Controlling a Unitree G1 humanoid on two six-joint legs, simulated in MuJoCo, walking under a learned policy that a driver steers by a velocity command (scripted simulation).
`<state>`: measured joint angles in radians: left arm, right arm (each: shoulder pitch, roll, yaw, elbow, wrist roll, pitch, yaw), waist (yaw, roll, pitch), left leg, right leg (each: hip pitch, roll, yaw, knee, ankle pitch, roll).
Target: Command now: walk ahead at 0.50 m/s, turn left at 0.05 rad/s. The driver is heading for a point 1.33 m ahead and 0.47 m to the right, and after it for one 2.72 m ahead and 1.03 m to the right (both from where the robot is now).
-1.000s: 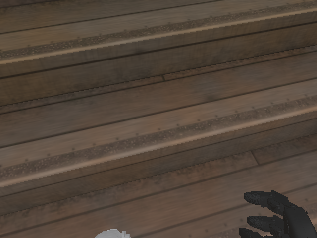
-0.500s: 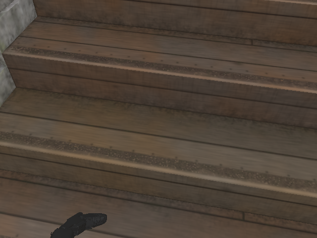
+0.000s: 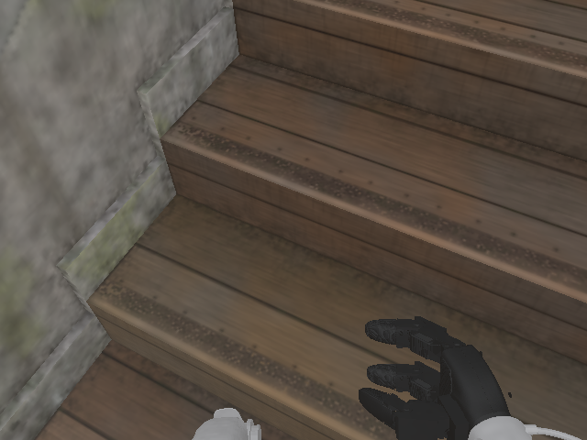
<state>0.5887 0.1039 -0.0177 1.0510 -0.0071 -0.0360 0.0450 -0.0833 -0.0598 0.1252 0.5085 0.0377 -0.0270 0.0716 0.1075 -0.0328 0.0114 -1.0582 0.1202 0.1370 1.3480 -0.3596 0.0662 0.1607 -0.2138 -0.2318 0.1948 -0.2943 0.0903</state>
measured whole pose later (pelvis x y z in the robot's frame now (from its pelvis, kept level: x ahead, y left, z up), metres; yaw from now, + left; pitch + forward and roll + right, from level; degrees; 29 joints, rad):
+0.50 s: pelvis +0.31 +0.01 +0.18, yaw -11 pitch +3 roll -2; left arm -0.02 0.06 -0.09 0.63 0.00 -0.01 -0.05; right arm 0.45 -0.13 0.04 1.03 -0.01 -0.04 -0.05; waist 0.00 0.02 -0.08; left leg 0.08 0.14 0.36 0.26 -0.22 -0.03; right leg -0.97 0.00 -0.19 1.39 -0.41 -0.19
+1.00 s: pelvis +0.59 -0.07 +0.35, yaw -32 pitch +7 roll +5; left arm 0.52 0.07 -0.02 0.97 0.00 -0.01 0.04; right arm -0.09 -0.02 0.15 0.52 -0.03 -0.13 0.02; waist 0.07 0.00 -0.03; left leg -1.07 0.01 0.16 1.29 -0.35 0.08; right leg -0.03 0.04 0.27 0.28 -0.22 -0.12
